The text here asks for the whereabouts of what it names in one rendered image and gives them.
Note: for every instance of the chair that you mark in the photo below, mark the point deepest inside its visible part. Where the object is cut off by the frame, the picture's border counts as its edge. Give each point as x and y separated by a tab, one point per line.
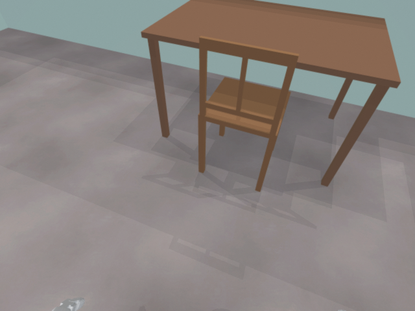
241	105

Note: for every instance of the table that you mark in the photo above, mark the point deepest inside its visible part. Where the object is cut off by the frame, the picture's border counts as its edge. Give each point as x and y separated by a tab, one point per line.
350	46

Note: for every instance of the robot left hand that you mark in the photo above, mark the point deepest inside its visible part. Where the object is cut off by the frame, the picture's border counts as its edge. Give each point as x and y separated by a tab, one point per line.
70	304

